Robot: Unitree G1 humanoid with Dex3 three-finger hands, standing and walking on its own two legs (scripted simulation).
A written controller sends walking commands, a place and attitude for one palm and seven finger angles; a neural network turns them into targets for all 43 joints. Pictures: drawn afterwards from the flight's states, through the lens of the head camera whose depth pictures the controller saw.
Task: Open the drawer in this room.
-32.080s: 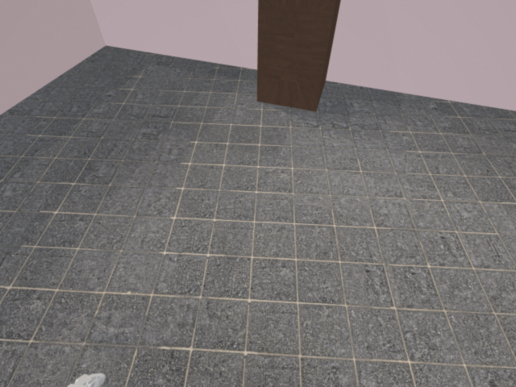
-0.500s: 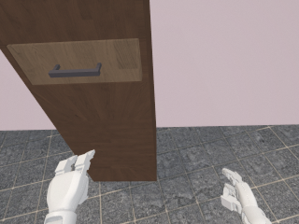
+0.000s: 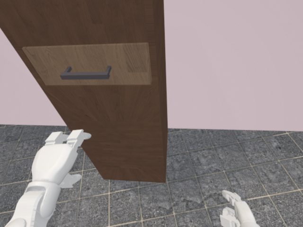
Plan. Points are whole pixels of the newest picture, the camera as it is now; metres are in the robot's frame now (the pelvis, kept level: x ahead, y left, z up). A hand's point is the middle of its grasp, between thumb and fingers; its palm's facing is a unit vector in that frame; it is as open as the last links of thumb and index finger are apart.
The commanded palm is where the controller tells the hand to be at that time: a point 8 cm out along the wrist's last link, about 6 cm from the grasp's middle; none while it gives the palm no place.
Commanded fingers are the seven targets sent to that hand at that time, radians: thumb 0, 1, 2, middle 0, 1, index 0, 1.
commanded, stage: raise the hand with hooked fingers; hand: left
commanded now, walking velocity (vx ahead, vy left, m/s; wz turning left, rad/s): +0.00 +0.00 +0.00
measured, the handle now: (86, 72) +0.50 +0.27 +0.16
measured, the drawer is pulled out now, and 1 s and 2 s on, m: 0.00 0.00 0.00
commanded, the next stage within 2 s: move the hooked fingers above the handle in 1.06 s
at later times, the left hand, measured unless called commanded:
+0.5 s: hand (37, 119) +0.28 +0.29 +0.19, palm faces +0.18 -0.06 -0.98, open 13.6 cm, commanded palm +0.25 +0.28 +0.25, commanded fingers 0.00 -0.50 0.30 -0.30 -1.20 -0.30 -1.20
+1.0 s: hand (32, 111) +0.28 +0.28 +0.22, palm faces +0.14 -0.05 -0.99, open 13.9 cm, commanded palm +0.24 +0.29 +0.29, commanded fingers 0.00 -0.50 0.30 -0.30 -1.20 -0.30 -1.20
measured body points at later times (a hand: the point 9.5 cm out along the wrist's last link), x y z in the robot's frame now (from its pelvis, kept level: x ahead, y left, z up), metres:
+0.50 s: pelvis -0.01 +0.04 +0.01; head -0.02 +0.00 +0.46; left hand +0.27 +0.29 +0.24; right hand +0.23 -0.15 -0.08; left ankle +0.00 +0.13 -0.73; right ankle -0.03 -0.08 -0.73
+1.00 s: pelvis -0.03 +0.04 +0.01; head -0.03 +0.00 +0.46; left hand +0.27 +0.28 +0.27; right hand +0.18 -0.17 -0.10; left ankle +0.00 +0.13 -0.73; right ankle -0.03 -0.08 -0.73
